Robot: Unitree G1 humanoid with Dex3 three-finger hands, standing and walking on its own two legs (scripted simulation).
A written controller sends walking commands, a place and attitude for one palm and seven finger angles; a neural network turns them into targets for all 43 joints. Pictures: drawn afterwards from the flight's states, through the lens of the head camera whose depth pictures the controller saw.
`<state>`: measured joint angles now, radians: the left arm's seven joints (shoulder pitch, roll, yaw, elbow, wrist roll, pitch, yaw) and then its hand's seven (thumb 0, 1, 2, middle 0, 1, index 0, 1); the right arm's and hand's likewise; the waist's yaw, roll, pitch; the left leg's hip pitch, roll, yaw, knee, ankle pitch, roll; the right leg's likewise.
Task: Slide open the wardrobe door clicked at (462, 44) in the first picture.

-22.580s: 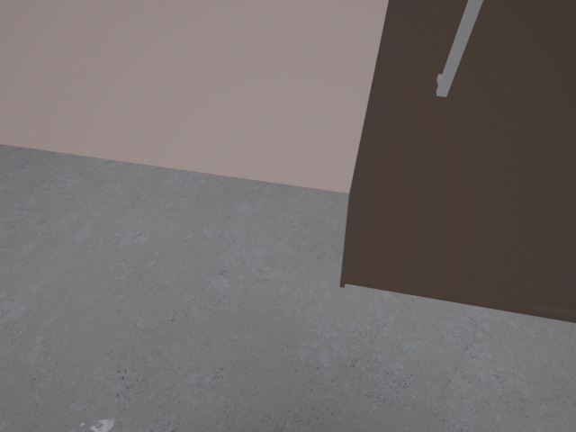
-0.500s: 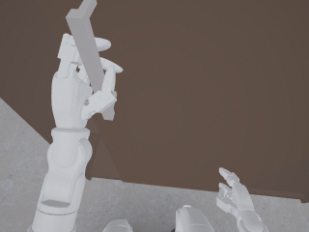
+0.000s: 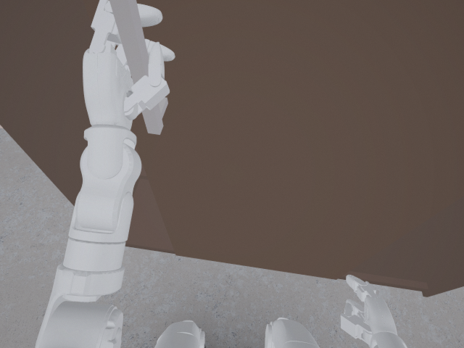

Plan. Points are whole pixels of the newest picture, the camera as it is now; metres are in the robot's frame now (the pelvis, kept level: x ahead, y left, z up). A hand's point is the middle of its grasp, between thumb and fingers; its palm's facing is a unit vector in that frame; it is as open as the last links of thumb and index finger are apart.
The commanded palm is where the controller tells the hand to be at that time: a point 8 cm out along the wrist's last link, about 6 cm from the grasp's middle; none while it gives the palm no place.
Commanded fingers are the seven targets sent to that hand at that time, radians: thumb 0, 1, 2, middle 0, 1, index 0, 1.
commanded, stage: step sideways, sliding the door along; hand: left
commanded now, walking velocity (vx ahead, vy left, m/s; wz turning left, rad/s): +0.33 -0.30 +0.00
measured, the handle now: (145, 58) +0.41 +0.18 +0.24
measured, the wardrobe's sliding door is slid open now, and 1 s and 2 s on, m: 0.26 0.40 0.46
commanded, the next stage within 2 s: stop walking and hold the door there in 1.54 s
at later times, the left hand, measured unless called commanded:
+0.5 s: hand (210, 84) +0.38 +0.09 +0.24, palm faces +0.41 -0.91 -0.06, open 5.7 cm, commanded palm +0.35 +0.06 +0.23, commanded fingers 0.00 0.90 0.90 -0.45 -1.40 -0.45 -1.40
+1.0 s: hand (272, 93) +0.38 +0.02 +0.24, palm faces +0.36 -0.93 -0.04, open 5.6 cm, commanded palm +0.35 -0.01 +0.21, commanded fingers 0.00 0.90 0.90 -0.45 -1.40 -0.45 -1.40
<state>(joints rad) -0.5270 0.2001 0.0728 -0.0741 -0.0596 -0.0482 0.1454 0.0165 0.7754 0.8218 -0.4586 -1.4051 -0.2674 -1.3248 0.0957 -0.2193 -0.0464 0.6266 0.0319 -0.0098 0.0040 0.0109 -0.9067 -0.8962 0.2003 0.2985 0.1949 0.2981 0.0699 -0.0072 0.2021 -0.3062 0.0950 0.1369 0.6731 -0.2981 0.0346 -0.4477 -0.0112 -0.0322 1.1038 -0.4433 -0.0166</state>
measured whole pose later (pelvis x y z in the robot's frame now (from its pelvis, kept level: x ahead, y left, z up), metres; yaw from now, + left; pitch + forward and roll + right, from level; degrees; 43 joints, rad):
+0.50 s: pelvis +0.01 -0.13 +0.00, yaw +3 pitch -2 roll -1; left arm -0.51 0.25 0.20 -0.04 -0.09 -0.02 0.19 -0.03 0.75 0.84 -0.46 -1.41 -0.30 -1.39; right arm 0.04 -0.23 -0.01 0.64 0.05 -0.03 -0.03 0.01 -0.90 -0.90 0.21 0.30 0.20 0.30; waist 0.09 0.07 0.21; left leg -0.46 0.09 0.03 1.02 -0.61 -0.04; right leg -0.24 -0.07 -0.13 0.59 -0.30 0.01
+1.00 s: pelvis +0.04 -0.22 +0.02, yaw +1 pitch -3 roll -6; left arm -0.44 0.26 0.16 -0.15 -0.07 -0.04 0.13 -0.04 0.74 0.84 -0.47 -1.41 -0.35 -1.37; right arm 0.09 -0.14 0.02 0.52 0.04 -0.09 0.04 0.01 -0.90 -0.90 0.21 0.30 0.20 0.30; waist 0.16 0.06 0.23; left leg -0.19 0.29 0.11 0.48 -0.21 -0.11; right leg -0.31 0.00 -0.11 0.70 -0.31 0.05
